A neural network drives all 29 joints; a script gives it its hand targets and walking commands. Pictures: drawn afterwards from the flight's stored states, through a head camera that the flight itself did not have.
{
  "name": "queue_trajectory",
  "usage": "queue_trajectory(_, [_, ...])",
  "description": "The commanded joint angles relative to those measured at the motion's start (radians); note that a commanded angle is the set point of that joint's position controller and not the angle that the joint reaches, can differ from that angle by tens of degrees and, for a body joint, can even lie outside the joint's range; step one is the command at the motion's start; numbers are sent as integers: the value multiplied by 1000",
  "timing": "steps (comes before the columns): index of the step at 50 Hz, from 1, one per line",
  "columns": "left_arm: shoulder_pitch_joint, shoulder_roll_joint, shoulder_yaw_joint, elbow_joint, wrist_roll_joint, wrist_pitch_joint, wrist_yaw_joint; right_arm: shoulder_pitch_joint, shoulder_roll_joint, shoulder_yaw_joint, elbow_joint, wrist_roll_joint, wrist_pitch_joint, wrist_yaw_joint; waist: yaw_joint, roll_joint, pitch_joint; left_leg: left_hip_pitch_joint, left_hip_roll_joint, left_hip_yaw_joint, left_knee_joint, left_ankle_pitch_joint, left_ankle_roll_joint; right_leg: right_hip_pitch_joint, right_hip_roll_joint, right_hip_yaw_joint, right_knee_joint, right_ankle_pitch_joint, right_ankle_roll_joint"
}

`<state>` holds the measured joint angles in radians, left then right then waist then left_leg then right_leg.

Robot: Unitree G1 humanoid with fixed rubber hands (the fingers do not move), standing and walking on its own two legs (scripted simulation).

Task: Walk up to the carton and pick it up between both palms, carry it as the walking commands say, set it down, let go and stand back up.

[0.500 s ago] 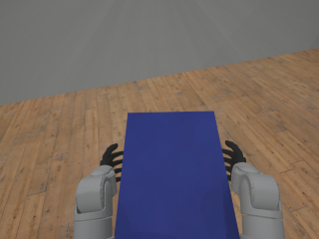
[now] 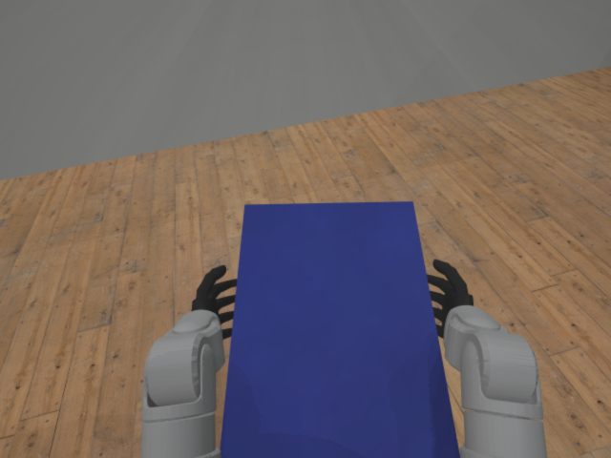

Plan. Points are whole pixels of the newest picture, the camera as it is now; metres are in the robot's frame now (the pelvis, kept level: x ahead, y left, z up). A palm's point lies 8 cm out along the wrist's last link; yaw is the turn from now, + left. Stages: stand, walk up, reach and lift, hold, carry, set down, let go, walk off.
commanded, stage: carry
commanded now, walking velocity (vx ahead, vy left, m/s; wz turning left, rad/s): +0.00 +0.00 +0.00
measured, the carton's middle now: (329, 345) +0.27 +0.01 +0.01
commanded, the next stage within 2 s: none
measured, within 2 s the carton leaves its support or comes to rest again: neither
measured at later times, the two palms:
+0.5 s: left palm (182, 386) +0.19 +0.18 +0.07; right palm (454, 385) +0.19 -0.13 +0.07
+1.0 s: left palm (165, 403) +0.17 +0.19 +0.06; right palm (441, 405) +0.17 -0.11 +0.06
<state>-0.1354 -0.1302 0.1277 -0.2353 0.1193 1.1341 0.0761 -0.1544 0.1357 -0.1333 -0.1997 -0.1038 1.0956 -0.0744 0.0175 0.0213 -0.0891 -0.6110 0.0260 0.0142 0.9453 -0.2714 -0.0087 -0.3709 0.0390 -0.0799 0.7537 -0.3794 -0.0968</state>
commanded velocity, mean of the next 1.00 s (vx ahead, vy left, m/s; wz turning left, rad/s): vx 0.00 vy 0.00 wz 0.00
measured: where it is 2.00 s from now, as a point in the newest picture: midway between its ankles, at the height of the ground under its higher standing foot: outside the picture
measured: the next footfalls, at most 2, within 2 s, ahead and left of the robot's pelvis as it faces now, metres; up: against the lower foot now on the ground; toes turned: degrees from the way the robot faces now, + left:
left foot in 0.10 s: +0.01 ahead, +0.14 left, +0.00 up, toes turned +4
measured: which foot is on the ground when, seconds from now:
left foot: up 0.00-0.08, down 0.10-1.00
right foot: down 0.00-1.00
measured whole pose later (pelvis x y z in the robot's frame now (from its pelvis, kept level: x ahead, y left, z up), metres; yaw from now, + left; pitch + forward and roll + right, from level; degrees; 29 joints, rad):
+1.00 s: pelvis -0.09 +0.04 +0.01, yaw +0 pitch +2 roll +0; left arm -0.13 -0.13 0.14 -0.07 0.14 0.97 0.05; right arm -0.13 0.13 -0.12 -0.06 -0.15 0.94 -0.06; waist 0.00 0.00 -0.07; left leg -0.41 0.00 0.08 0.58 -0.20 0.04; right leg -0.46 -0.01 -0.06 0.52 -0.10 -0.03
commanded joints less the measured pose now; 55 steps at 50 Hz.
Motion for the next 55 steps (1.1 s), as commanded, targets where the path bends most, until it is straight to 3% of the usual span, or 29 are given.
queue_trajectory(1, [-588, -731, -533, 91, -245, -104, -238, -495, 761, 523, 176, 171, -61, 203, -4, -161, -206, 107, 4, 20, -242, -124, 27, 138, -244, 278, -333, 381, -50])
queue_trajectory(2, [-631, -789, -631, -84, -344, -107, -243, -584, 799, 649, -65, 274, -72, 201, -8, -219, -242, 164, -22, 51, -343, -148, 25, 162, -223, 242, -296, 495, -44])
queue_trajectory(4, [-665, -867, -743, -228, -447, -55, -235, -724, 871, 770, -290, 419, -32, 198, -23, -155, -330, 358, 39, -27, -544, 49, 44, 188, -219, 215, -190, 651, 8])
queue_trajectory(5, [-654, -839, -626, -29, -358, -82, -235, -671, 849, 644, -51, 324, -55, 202, -11, -71, -374, 429, 95, -89, -482, 270, 49, 175, -184, 194, -166, 546, 35])
queue_trajectory(6, [-568, -814, -598, 9, -325, -89, -227, -580, 829, 621, 11, 306, -52, 204, -1, 11, -388, 483, 133, -138, -423, 467, 56, 127, -161, 197, -170, 466, 51])
queue_trajectory(7, [-529, -803, -554, 55, -299, -108, -216, -547, 796, 593, 43, 276, -69, 205, -1, 46, -412, 520, 139, -98, -356, 579, 82, 99, -128, 137, -176, 528, 79])
queue_trajectory(8, [-541, -800, -632, -135, -359, -95, -212, -459, 813, 662, -59, 314, -57, 205, -1, 33, -422, 444, 111, -72, -330, 474, 98, 151, -134, 120, -203, 613, 70])
queue_trajectory(9, [-503, -778, -514, 62, -257, -128, -221, -392, 797, 534, 152, 207, -92, 212, -4, 36, -435, 380, 82, -64, -351, 362, 84, 215, -149, 131, -227, 601, 54])
queue_trajectory(11, [-594, -798, -624, -163, -341, -153, -220, -489, 834, 655, -87, 297, -109, 210, -10, -36, -422, 376, 59, -28, -400, 155, 64, 227, -173, 136, -214, 521, 17])
queue_trajectory(12, [-569, -791, -636, -158, -330, -152, -212, -497, 834, 669, -104, 315, -107, 214, -9, 2, -423, 382, 73, -47, -401, 152, 68, 202, -163, 146, -209, 471, 17])
queue_trajectory(15, [-626, -771, -612, -133, -303, -191, -215, -501, 825, 620, -34, 266, -148, 211, -11, -30, -353, 321, 83, -55, -402, 67, 75, 153, -156, 146, -279, 289, 31])
queue_trajectory(19, [-612, -796, -733, -307, -395, -139, -212, -510, 840, 735, -239, 358, -99, 201, -15, -69, -316, 356, 25, -27, -384, -102, 87, 30, -202, 245, -428, -125, 24])
queue_trajectory(21, [-537, -733, -622, -89, -289, -140, -213, -425, 774, 604, -21, 253, -105, 205, -16, 2, -299, 356, 60, -62, -467, -112, 90, 8, -171, 201, -411, -111, 39])
queue_trajectory(24, [-525, -728, -642, -145, -293, -159, -213, -442, 775, 647, -91, 267, -125, 204, -9, 8, -329, 319, 61, -69, -481, -159, 95, 56, -156, 181, -393, -65, 42])
queue_trajectory(26, [-510, -714, -583, -14, -241, -191, -219, -430, 740, 579, 19, 204, -153, 208, -13, -5, -324, 308, 84, -99, -528, -158, 96, 59, -147, 169, -379, -54, 47])
queue_trajectory(27, [-545, -730, -640, -134, -289, -202, -217, -482, 773, 643, -85, 258, -162, 208, -11, -8, -323, 314, 86, -88, -510, -175, 91, 46, -141, 163, -370, -43, 59])
queue_trajectory(29, [-527, -695, -535, 47, -212, -237, -219, -484, 741, 566, 69, 190, -195, 210, -10, -50, -279, 247, 97, -102, -542, -208, 88, 60, -129, 155, -373, -44, 66])
queue_trajectory(31, [-600, -749, -644, -162, -308, -235, -210, -496, 790, 658, -89, 269, -184, 207, -8, 7, -277, 224, 100, -107, -570, -244, 85, 81, -126, 129, -350, -32, 68])
queue_trajectory(33, [-577, -709, -556, -7, -238, -257, -213, -463, 767, 568, 92, 193, -207, 208, -9, -9, -255, 205, 111, -111, -580, -245, 78, 92, -126, 134, -345, -23, 64])
queue_trajectory(35, [-590, -749, -671, -168, -334, -223, -210, -533, 787, 687, -133, 295, -183, 199, -10, 15, -294, 242, 94, -108, -556, -244, 82, 67, -136, 153, -354, -37, 62])
queue_trajectory(40, [-513, -706, -596, -52, -280, -197, -213, -484, 748, 647, -48, 247, -156, 194, -13, -88, -299, 260, 63, -74, -505, -213, 87, 50, -150, 175, -410, -96, 69])
queue_trajectory(43, [-519, -716, -606, -62, -281, -211, -215, -491, 753, 641, -55, 246, -171, 196, -14, -49, -308, 266, 82, -97, -549, -190, 83, 57, -152, 167, -381, -69, 63])
queue_trajectory(45, [-528, -701, -561, 23, -247, -229, -216, -458, 741, 585, 56, 200, -190, 199, -11, -17, -292, 243, 94, -106, -556, -214, 85, 65, -135, 147, -358, -18, 63])
queue_trajectory(47, [-584, -716, -588, -64, -277, -236, -215, -522, 772, 620, -12, 241, -193, 198, -12, -39, -296, 228, 88, -96, -552, -231, 85, 68, -130, 139, -356, -34, 65])
queue_trajectory(50, [-650, -742, -651, -193, -330, -228, -207, -549, 804, 657, -100, 287, -188, 195, -12, 18, -309, 246, 86, -91, -553, -228, 82, 57, -132, 136, -340, -26, 62])
queue_trajectory(51, [-573, -694, -550, -3, -248, -239, -212, -510, 760, 576, 48, 216, -204, 194, -11, -15, -292, 240, 92, -86, -546, -213, 82, 56, -137, 147, -347, -25, 61])
queue_trajectory(53, [-591, -722, -606, -115, -298, -237, -206, -519, 774, 639, -63, 262, -199, 189, -9, -3, -329, 247, 90, -91, -548, -191, 88, 95, -136, 136, -332, 21, 63])
queue_trajectory(54, [-544, -706, -565, -14, -252, -242, -209, -475, 748, 587, 26, 208, -205, 192, -8, -3, -332, 244, 89, -90, -538, -188, 88, 98, -137, 135, -333, 27, 66])
queue_trajectory(55, [-566, -709, -583, -79, -270, -258, -206, -500, 747, 611, -44, 230, -219, 192, -8, -16, -352, 263, 84, -78, -543, -188, 89, 90, -141, 135, -324, 15, 60])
